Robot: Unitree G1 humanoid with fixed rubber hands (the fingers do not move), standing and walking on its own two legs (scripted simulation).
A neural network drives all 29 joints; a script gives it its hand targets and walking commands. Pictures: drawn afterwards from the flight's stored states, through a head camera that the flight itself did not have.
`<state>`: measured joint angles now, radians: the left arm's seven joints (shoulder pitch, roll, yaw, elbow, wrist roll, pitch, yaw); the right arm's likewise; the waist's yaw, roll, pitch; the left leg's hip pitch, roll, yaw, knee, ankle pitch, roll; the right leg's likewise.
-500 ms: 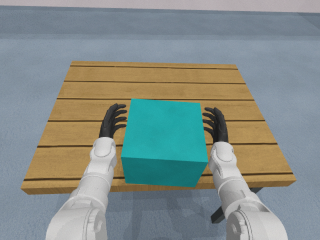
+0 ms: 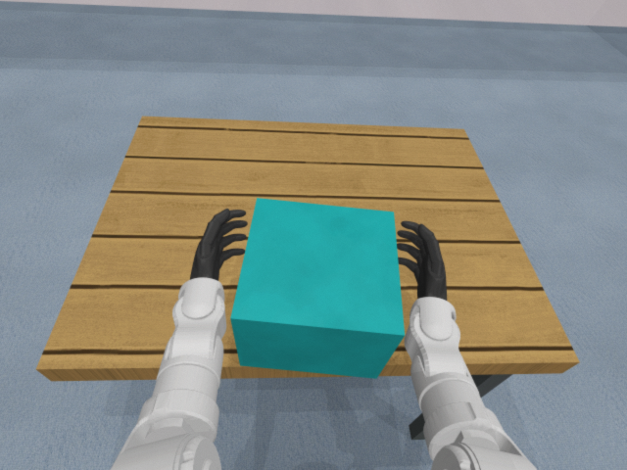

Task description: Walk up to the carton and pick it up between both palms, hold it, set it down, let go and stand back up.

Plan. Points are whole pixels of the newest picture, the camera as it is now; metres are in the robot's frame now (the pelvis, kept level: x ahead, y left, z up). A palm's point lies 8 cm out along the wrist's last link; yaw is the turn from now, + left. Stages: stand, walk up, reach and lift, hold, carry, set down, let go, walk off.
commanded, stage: reach and lift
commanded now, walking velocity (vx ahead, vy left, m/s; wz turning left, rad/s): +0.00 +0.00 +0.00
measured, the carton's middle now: (317, 288) +0.37 -0.03 -0.01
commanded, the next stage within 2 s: none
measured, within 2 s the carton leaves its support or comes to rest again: leaves its support in 0.90 s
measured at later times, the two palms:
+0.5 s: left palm (208, 268) +0.37 +0.12 +0.04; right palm (427, 287) +0.33 -0.17 +0.04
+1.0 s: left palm (196, 269) +0.37 +0.13 +0.05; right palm (418, 278) +0.34 -0.16 +0.05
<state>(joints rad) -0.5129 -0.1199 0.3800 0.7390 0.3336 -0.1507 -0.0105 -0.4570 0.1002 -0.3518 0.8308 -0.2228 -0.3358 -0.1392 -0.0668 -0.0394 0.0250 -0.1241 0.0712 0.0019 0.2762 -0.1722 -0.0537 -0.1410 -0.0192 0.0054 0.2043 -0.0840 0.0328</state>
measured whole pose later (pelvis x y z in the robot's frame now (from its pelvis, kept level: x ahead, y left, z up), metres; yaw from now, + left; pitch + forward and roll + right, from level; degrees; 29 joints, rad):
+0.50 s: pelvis +0.00 +0.00 +0.00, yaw +0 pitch +2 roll -1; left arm -0.52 -0.11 0.38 0.73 0.37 -0.11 -0.02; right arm -0.46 0.10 -0.36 0.87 -0.21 -0.37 -0.15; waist -0.07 -0.04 0.02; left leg -0.14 0.08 0.01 0.28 -0.17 -0.06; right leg -0.14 -0.02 -0.01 0.19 -0.07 0.03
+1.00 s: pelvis -0.01 +0.00 +0.00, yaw +1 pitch +5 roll -1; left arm -0.57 -0.06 0.35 0.88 0.31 -0.24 0.03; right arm -0.55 0.06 -0.33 1.02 -0.21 -0.48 -0.19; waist -0.05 -0.03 -0.05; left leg -0.22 0.07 0.00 0.29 -0.15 -0.05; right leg -0.22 -0.03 -0.03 0.19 -0.05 0.03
